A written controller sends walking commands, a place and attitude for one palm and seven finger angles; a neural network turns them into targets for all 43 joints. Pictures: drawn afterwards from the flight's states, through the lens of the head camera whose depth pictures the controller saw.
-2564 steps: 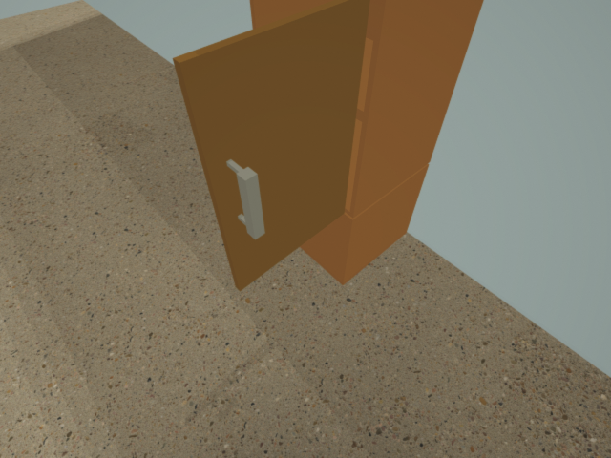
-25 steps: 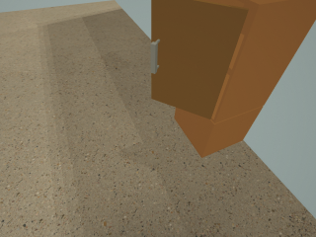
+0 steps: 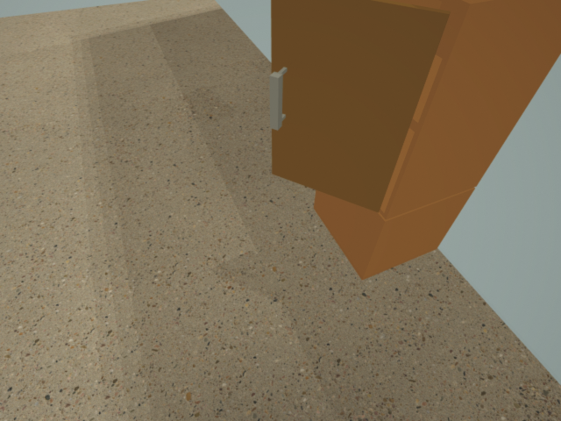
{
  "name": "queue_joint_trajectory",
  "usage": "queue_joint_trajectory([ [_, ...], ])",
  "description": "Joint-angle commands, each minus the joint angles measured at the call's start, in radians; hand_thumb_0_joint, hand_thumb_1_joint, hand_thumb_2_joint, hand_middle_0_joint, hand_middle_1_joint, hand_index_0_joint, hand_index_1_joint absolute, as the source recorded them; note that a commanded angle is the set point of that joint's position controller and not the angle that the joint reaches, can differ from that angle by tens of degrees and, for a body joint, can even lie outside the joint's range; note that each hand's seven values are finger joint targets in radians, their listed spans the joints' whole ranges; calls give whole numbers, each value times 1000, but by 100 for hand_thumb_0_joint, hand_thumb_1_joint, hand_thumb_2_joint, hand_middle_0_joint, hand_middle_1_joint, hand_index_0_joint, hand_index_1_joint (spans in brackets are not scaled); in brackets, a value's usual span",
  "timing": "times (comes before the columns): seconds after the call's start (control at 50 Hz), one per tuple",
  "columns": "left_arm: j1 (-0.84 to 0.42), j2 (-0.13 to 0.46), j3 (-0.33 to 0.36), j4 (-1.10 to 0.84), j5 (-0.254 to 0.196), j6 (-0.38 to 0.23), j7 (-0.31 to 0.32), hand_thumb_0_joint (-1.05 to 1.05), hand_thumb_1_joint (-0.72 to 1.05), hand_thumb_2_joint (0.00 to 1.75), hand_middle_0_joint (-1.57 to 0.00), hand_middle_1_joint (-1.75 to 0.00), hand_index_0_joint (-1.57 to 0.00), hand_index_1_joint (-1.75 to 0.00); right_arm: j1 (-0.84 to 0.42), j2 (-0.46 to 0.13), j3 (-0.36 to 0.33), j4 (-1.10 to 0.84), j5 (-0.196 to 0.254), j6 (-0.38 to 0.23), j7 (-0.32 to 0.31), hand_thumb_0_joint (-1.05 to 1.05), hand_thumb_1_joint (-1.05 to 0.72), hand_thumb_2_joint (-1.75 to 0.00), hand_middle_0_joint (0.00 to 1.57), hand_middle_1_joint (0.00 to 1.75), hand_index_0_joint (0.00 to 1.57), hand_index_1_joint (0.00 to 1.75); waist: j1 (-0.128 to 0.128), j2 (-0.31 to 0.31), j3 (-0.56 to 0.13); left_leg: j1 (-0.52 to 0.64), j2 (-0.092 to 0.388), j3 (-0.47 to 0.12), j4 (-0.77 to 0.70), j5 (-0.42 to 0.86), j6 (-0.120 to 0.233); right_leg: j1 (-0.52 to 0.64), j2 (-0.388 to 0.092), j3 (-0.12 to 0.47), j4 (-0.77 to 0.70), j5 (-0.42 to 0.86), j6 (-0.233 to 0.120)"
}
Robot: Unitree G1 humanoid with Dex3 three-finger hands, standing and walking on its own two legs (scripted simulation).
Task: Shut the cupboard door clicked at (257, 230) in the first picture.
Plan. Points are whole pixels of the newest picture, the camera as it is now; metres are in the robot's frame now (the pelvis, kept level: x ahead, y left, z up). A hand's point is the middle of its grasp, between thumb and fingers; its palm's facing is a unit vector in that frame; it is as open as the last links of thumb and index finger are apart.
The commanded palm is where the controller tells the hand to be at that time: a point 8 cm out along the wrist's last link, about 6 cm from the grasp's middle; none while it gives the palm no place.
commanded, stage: walk to a spot facing it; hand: left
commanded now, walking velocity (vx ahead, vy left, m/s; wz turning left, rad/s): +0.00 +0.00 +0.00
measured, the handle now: (279, 98) +0.91 +0.05 -0.03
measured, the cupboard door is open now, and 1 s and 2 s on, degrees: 39 39 39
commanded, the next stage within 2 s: turn to face it in 1.80 s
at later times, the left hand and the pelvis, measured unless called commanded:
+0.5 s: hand out of the picture +0.00 +0.22 -0.21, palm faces +0.23 -0.94 -0.24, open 7.4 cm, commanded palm none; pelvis +0.00 +0.01 -0.03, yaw +14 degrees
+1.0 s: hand out of the picture -0.02 +0.18 -0.16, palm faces +0.50 -0.80 -0.32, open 7.4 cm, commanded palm none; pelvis +0.01 -0.04 -0.01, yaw +33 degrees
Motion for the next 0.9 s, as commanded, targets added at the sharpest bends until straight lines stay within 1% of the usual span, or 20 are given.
queue_joint_trajectory([
  [0.0, 20, 166, 27, -39, -3, -14, 6, 0, 90, 90, -20, -30, -20, -30, 8, -170, -26, -38, 6, -18, -12, 0, -90, -90, 20, 30, 20, 30, -5, -6, -30, 55, 162, -168, -60, 186, -19, -41, -94, 101, -58, 132, -49],
  [0.12, 46, 108, 26, -50, -6, 13, 18, 0, 90, 90, -20, -30, -20, -30, 36, -89, -14, -45, 1, 3, -5, 0, -90, -90, 20, 30, 20, 30, -2, 17, -20, -18, 150, -170, 6, 268, -36, -26, -113, 44, 31, 155, -31],
  [0.22, 69, 140, 57, -108, -2, 24, 24, 0, 90, 90, -20, -30, -20, -30, 26, -103, -38, -105, -1, 23, 0, 0, -90, -90, 20, 30, 20, 30, 15, -31, -46, -152, 122, -189, 135, 265, -36, 15, -170, 39, 100, 209, -66],
  [0.26, 81, 164, 73, -138, 1, 24, 27, 0, 90, 90, -20, -30, -20, -30, 27, -79, -48, -139, -3, 32, 5, 0, -90, -90, 20, 30, 20, 30, 25, -137, -56, -240, 61, -107, 313, 122, -62, 58, -284, 87, 75, 289, -138],
  [0.28, 85, 167, 78, -155, 2, 22, 29, 0, 90, 90, -20, -30, -20, -30, 12, -66, -53, -158, -7, 40, 6, 0, -90, -90, 20, 30, 20, 30, 33, -188, -40, -297, 45, -80, 460, -159, -74, 58, -353, 106, 50, 375, -193],
  [0.32, 47, 168, 82, -188, 15, 19, 34, 0, 90, 90, -20, -30, -20, -30, -9, -59, -67, -195, -5, 47, 11, 0, -90, -90, 20, 30, 20, 30, 21, -153, 7, -355, 95, -92, 665, -371, -77, -7, -431, 86, 48, 439, -237],
  [0.36, -15, 179, 90, -222, 20, 16, 32, 0, 90, 90, -20, -30, -20, -30, 13, -38, -65, -216, 0, 48, 23, 0, -90, -90, 20, 30, 20, 30, -19, -126, 31, -310, 131, -90, 528, -346, -83, -50, -402, -9, 123, 447, -181],
  [0.4, -18, 173, 91, -237, 10, 21, 23, 0, 90, 90, -20, -30, -20, -30, 91, -45, -68, -210, -6, 44, 31, 0, -90, -90, 20, 30, 20, 30, -50, -78, -6, -139, 95, -24, 294, -103, -77, -125, -324, -93, 272, 359, -92],
  [0.42, 9, 152, 88, -250, 0, 29, 17, 0, 90, 90, -20, -30, -20, -30, 160, -102, -78, -205, -14, 37, 31, 0, -90, -90, 20, 30, 20, 30, -69, 114, -36, -31, 155, -173, 146, 198, -27, -243, -229, -145, 451, 169, -13],
  [0.44, 8, 84, 76, -289, -8, 36, 15, 0, 90, 90, -20, -30, -20, -30, 209, -207, -104, -201, -20, 32, 23, 0, -90, -90, 20, 30, 20, 30, -82, 396, -38, 22, 382, -540, 20, 479, 104, -428, -75, -128, 675, -422, 61],
  [0.46, -43, 96, 72, -326, 2, 42, 17, 0, 90, 90, -20, -30, -20, -30, 251, -239, -112, -190, -23, 35, 12, 0, -90, -90, 20, 30, 20, 30, -106, 247, -76, -33, 431, -634, -37, 222, 165, -423, -48, 25, 806, -466, 33],
  [0.48, -73, 76, 79, -324, 6, 48, 18, 0, 90, 90, -20, -30, -20, -30, 222, -228, -111, -198, -24, 31, 4, 0, -90, -90, 20, 30, 20, 30, -83, 208, -73, -58, 381, -632, -55, 51, 128, -479, -51, 78, 854, -383, 23],
  [0.54, -56, 78, 81, -304, 6, 36, 4, 0, 90, 90, -20, -30, -20, -30, 106, -168, -90, -239, -23, 19, -7, 0, -90, -90, 20, 30, 20, 30, -34, 92, -53, -103, 296, -519, -45, 0, 104, -488, -59, 112, 824, -197, 37],
  [0.7, -26, 60, 69, -328, 0, 32, 7, 0, 90, 90, -20, -30, -20, -30, 85, -178, -105, -244, -23, 33, -1, 0, -90, -90, 20, 30, 20, 30, -29, 131, -109, -75, 225, -498, 1, 103, 105, -334, 19, 88, 477, -205, 35],
  [0.76, 74, 80, 78, -308, -3, 31, 12, 0, 90, 90, -20, -30, -20, -30, 12, -167, -111, -273, -16, 46, 6, 0, -90, -90, 20, 30, 20, 30, 23, 142, -91, -249, 157, -479, 35, -3, 56, -105, 50, 61, 243, -94, 25],
  [0.78, 121, 114, 87, -302, 1, 24, 16, 0, 90, 90, -20, -30, -20, -30, -3, -140, -110, -286, -8, 48, 10, 0, -90, -90, 20, 30, 20, 30, 47, 62, -96, -347, 97, -443, 102, -104, 11, 13, 4, 101, 85, -64, 11],
  [0.8, 136, 208, 103, -314, 17, 12, 23, 0, 90, 90, -20, -30, -20, -30, 18, -82, -106, -298, 2, 49, 18, 0, -90, -90, 20, 30, 20, 30, 53, -188, -100, -488, -33, -302, 340, -264, -68, 87, -232, 389, -99, -207, -71],
  [0.82, 71, 234, 97, -331, 16, 16, 25, 0, 90, 90, -20, -30, -20, -30, 14, -80, -111, -304, -10, 47, 20, 0, -90, -90, 20, 30, 20, 30, 35, -247, -39, -494, -75, -176, 639, -397, -102, -70, -435, 512, -145, -177, -172],
  [0.84, 13, 198, 90, -348, 11, 13, 28, 0, 90, 90, -20, -30, -20, -30, 32, -98, -115, -294, -19, 56, 26, 0, -90, -90, 20, 30, 20, 30, -7, -153, -26, -464, -16, -208, 806, -358, -90, -164, -404, 447, -102, -145, -190],
  [0.88, -63, 128, 73, -358, 8, 4, 29, 0, 90, 90, -20, -30, -20, -30, 36, -82, -109, -273, -16, 62, 36, 0, -90, -90, 20, 30, 20, 30, -45, -191, 23, -468, 36, -182, 921, -261, -105, -190, -305, 271, -29, 93, -168],
])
